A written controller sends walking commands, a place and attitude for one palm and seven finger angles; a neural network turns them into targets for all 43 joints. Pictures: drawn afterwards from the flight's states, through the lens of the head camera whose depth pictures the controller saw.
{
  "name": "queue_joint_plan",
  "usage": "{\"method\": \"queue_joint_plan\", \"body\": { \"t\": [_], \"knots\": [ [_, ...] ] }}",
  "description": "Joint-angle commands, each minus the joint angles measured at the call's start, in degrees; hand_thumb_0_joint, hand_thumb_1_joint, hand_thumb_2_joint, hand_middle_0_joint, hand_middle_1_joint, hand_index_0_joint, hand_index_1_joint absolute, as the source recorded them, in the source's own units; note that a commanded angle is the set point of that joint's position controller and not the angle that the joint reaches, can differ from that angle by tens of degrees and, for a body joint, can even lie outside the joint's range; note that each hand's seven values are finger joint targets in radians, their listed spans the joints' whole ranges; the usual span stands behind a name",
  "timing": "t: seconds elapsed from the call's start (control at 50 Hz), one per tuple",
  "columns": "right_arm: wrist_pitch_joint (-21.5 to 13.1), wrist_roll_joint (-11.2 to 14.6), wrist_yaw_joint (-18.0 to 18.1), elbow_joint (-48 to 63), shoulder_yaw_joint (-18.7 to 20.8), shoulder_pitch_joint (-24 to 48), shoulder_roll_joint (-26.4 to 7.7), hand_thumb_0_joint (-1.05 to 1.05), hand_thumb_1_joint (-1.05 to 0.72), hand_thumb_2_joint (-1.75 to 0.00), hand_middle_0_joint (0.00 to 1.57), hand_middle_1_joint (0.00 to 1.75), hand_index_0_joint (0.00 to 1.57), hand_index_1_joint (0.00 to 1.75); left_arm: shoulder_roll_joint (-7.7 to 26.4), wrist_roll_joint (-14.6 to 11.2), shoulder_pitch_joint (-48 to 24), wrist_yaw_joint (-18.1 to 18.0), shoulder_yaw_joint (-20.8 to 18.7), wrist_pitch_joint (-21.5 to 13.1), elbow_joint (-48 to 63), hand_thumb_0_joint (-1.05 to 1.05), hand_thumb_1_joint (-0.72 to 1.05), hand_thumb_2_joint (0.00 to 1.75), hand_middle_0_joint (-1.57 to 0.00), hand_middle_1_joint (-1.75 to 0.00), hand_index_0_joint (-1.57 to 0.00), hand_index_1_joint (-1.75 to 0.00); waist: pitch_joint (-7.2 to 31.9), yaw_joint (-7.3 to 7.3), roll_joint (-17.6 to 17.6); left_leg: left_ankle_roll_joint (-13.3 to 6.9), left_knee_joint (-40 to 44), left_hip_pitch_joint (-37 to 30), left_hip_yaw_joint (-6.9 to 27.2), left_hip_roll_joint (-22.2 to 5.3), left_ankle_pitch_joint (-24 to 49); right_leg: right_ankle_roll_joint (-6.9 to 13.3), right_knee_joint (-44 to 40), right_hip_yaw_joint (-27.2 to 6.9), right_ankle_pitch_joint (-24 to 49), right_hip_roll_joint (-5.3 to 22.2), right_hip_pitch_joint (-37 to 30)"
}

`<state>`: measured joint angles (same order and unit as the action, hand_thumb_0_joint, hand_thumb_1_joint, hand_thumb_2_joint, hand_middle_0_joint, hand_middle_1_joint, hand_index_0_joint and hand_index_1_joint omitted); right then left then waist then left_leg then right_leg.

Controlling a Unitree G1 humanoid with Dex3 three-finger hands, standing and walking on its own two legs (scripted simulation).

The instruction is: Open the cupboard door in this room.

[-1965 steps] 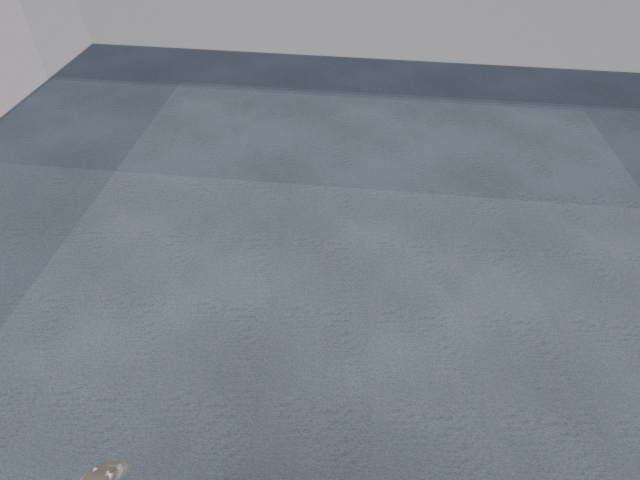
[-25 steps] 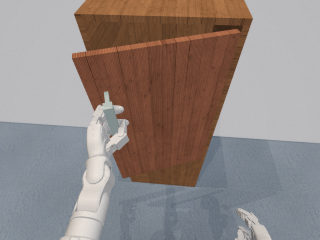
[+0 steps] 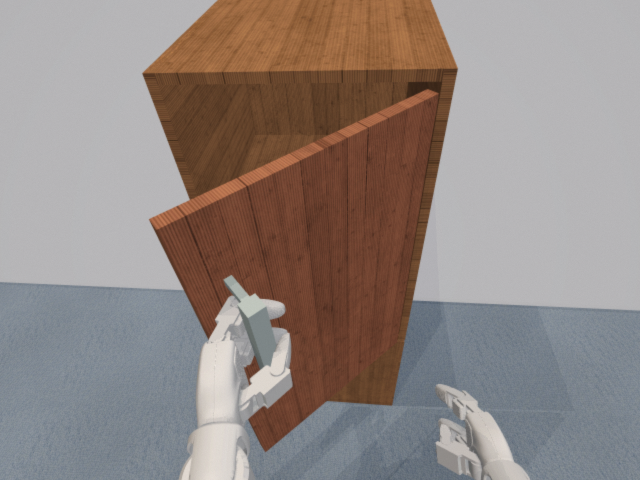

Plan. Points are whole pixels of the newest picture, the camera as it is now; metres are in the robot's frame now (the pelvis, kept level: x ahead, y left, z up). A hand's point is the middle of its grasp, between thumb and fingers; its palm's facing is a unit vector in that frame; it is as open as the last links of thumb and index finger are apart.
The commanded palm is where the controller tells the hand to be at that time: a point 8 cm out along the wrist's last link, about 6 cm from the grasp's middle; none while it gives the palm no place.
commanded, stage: open thumb and fingers to let go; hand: left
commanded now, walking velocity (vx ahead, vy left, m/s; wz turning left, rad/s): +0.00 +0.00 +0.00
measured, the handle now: (253, 331) +0.27 +0.08 +0.09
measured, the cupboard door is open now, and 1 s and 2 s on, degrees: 44 37 42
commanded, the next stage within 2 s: slide the hand sideways off the handle in 0.92 s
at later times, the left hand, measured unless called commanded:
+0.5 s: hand (253, 359) +0.23 +0.08 +0.10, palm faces +0.30 -0.95 +0.01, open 10.4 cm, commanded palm +0.19 +0.10 +0.10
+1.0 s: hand (256, 357) +0.23 +0.07 +0.10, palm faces +0.22 -0.98 -0.03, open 15.7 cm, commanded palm +0.18 +0.09 +0.10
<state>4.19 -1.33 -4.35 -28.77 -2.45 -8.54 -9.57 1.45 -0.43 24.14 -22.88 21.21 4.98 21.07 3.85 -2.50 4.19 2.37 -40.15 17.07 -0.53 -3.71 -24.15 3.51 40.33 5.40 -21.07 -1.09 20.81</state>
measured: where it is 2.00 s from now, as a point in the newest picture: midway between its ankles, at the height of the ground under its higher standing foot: outside the picture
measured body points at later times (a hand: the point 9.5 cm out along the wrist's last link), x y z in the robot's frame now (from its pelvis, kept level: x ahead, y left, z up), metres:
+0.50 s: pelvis -0.02 +0.00 +0.00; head -0.02 -0.03 +0.45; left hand +0.21 +0.13 +0.10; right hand +0.17 -0.21 -0.09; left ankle -0.03 +0.15 -0.72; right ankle +0.00 -0.08 -0.72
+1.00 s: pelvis -0.04 +0.03 -0.01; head -0.05 +0.02 +0.44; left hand +0.22 +0.13 +0.11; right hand +0.15 -0.16 -0.09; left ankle -0.03 +0.16 -0.72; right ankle +0.00 -0.08 -0.72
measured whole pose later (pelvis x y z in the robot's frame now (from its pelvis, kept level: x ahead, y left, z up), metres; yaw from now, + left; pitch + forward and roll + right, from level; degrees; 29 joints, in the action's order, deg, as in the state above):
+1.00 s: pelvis -0.04 +0.03 -0.01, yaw +0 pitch +0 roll +0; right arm 1.4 -1.4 -3.8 -33.0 -2.1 -7.9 -9.3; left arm -2.5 3.1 5.6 -31.4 21.3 3.7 6.6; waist 1.7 0.6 2.6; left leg 0.4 -44.1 21.5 0.7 0.0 -22.6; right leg 1.2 43.1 3.8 -18.4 1.5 24.7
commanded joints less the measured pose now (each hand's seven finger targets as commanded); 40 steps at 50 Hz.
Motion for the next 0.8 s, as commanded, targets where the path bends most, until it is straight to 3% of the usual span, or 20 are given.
{"method": "queue_joint_plan", "body": {
  "t": [0.0, 0.06, 0.08, 0.1, 0.16, 0.26, 0.3, 0.32, 0.42, 0.48, 0.52, 0.6, 0.62, 0.78],
  "knots": [
    [-3.34, -0.06, 1.15, 10.38, 2.14, 8.68, -4.43, 0.00, -0.90, -0.90, 0.20, 0.30, 0.20, 0.30, -11.61, 2.57, 0.31, -4.64, -1.42, -5.57, 16.94, 0.00, 0.90, 0.90, -0.40, -1.35, -0.40, -1.35, 6.35, 4.28, -6.24, -2.83, 0.69, 1.15, -0.24, 4.73, 15.71, -2.16, -9.09, -5.02, 20.23, 3.16, -6.79],
    [-4.26, -0.41, 2.20, 9.41, 2.15, 7.99, -4.49, 0.00, -0.90, -0.90, 0.20, 0.30, 0.20, 0.30, -10.64, 2.96, -6.45, -5.85, -3.62, -7.09, 11.82, 0.00, 0.90, 0.90, -0.40, -1.35, -0.40, -1.35, 5.47, 3.69, -9.17, -2.94, 0.28, 2.23, 0.38, 5.26, 13.88, -2.86, -9.89, -6.20, 18.45, 3.60, -5.80],
    [-4.52, -0.55, 2.75, 8.59, 2.16, 8.03, -4.69, 0.00, -0.90, -0.90, 0.20, 0.30, 0.20, 0.30, -8.84, 2.98, -12.46, -6.74, -5.53, -7.75, 9.81, 0.00, 0.90, 0.90, -0.40, -1.35, -0.40, -1.35, 4.62, 3.11, -9.40, -3.14, 0.24, 2.57, 0.63, 5.55, 12.94, -2.85, -10.38, -6.21, 15.88, 3.56, -4.71],
    [-4.87, -0.71, 3.09, 8.38, 2.39, 8.43, -4.53, 0.00, -0.90, -0.90, 0.20, 0.30, 0.20, 0.30, -9.54, 2.87, -12.92, -7.23, -5.94, -8.06, 8.15, 0.00, 0.83, 0.87, -0.40, -1.34, -0.40, -1.34, 5.41, 3.98, -9.27, -3.05, 0.15, 2.57, 0.67, 5.69, 12.35, -3.09, -10.78, -6.96, 14.66, 3.97, -4.88],
    [-5.71, -0.80, 3.77, 7.54, 2.49, 7.98, -4.40, 0.00, -0.90, -0.90, 0.20, 0.30, 0.20, 0.30, -10.74, 2.06, -13.17, -7.45, -5.94, -9.41, 5.37, 0.00, 0.62, 0.78, -0.38, -1.32, -0.38, -1.32, 7.07, 3.99, -12.22, -2.96, 0.29, 3.24, 0.95, 5.98, 11.52, -3.90, -12.30, -8.88, 14.42, 5.09, -6.62],
    [-6.50, -0.88, 3.97, 7.68, 3.09, 6.08, -4.78, 0.00, -0.90, -0.90, 0.20, 0.30, 0.20, 0.30, -10.84, 3.63, -14.11, -5.51, -3.47, -11.43, 6.16, 0.00, 0.27, 0.63, -0.35, -1.28, -0.35, -1.28, 8.79, 3.29, -9.28, -3.33, 1.44, 2.20, 0.85, 5.40, 13.14, -3.81, -11.03, -8.27, 16.61, 5.08, -7.39],
    [-6.61, -0.81, 4.01, 7.58, 2.96, 5.54, -4.99, 0.00, -0.90, -0.90, 0.20, 0.30, 0.20, 0.30, -10.76, 3.76, -13.30, -4.48, -3.08, -11.71, 4.40, 0.00, 0.13, 0.57, -0.35, -1.27, -0.35, -1.27, 7.70, 3.01, -10.67, -3.43, 1.92, 2.82, 1.13, 5.23, 12.80, -3.89, -11.03, -7.97, 16.49, 5.13, -7.20],
    [-6.63, -0.73, 4.09, 7.59, 3.01, 5.75, -5.08, 0.00, -0.90, -0.90, 0.20, 0.30, 0.20, 0.30, -10.49, 3.76, -14.42, -4.10, -3.19, -11.90, 4.90, 0.00, 0.06, 0.54, -0.34, -1.26, -0.34, -1.26, 7.79, 2.79, -9.22, -3.47, 1.89, 2.44, 0.92, 5.28, 12.54, -3.78, -11.26, -8.05, 15.52, 5.15, -6.85],
    [-7.06, -0.48, 4.75, 7.55, 2.62, 6.47, -5.08, 0.00, -0.90, -0.90, 0.20, 0.30, 0.20, 0.30, -10.44, 3.31, -18.42, -3.32, -3.24, -11.77, 2.45, 0.00, -0.29, 0.39, -0.32, -1.22, -0.32, -1.22, 5.48, 2.53, -10.44, -3.67, 2.51, 2.21, 0.98, 5.45, 10.06, -3.45, -13.34, -7.87, 7.13, 4.95, -4.93],
    [-7.43, -0.40, 4.53, 7.51, 2.81, 6.69, -5.01, 0.00, -0.90, -0.90, 0.20, 0.30, 0.20, 0.30, -11.36, 3.74, -19.34, -4.03, -2.76, -11.59, 1.79, 0.00, -0.50, 0.30, -0.30, -1.20, -0.30, -1.20, 5.96, 3.14, -8.40, -3.58, 3.12, 1.17, 1.01, 5.27, 10.03, -2.69, -12.98, -6.52, 4.47, 4.25, -4.20],
    [-7.67, -0.37, 4.06, 7.76, 2.82, 6.62, -4.78, 0.00, -0.90, -0.90, 0.20, 0.30, 0.20, 0.30, -14.00, 4.07, -19.70, -4.86, -0.66, -11.45, 1.93, 0.00, -0.50, 0.30, -0.30, -1.20, -0.30, -1.20, 6.40, 3.11, -8.31, -3.60, 3.44, 0.76, 1.06, 5.14, 10.84, -2.41, -11.47, -4.89, 5.33, 3.57, -3.66],
    [-7.70, -0.23, 3.38, 7.22, 2.82, 6.72, -5.00, 0.00, -0.90, -0.90, 0.20, 0.30, 0.20, 0.30, -15.07, 4.42, -21.73, -6.16, 0.26, -10.55, 1.00, 0.00, -0.50, 0.30, -0.27, -1.00, -0.27, -1.00, 5.76, 2.78, -8.69, -3.34, 4.12, 1.09, 1.50, 4.73, 10.50, -2.08, -10.06, -3.02, 4.99, 2.82, -2.70],
    [-7.73, -0.22, 3.21, 7.42, 2.88, 7.32, -4.94, 0.00, -0.90, -0.90, 0.20, 0.30, 0.20, 0.30, -16.19, 4.42, -21.49, -6.33, 1.10, -10.26, 1.35, 0.00, -0.50, 0.30, -0.26, -0.95, -0.26, -0.95, 5.91, 3.14, -7.18, -3.32, 4.16, 0.95, 1.39, 4.65, 10.46, -1.93, -9.68, -2.87, 4.76, 2.63, -2.42],
    [-7.01, 0.30, 1.60, 6.31, 2.81, 8.44, -4.95, 0.00, -0.90, -0.90, 0.20, 0.30, 0.20, 0.30, -20.06, 5.30, -25.72, -8.13, 4.46, -7.14, 0.02, 0.00, -0.50, 0.30, -0.19, -0.55, -0.19, -0.55, 5.43, 3.02, -4.91, -2.52, 5.41, 2.21, 3.26, 3.49, 9.88, -0.94, -5.30, 0.08, 4.82, 1.36, -0.11]
  ]
}}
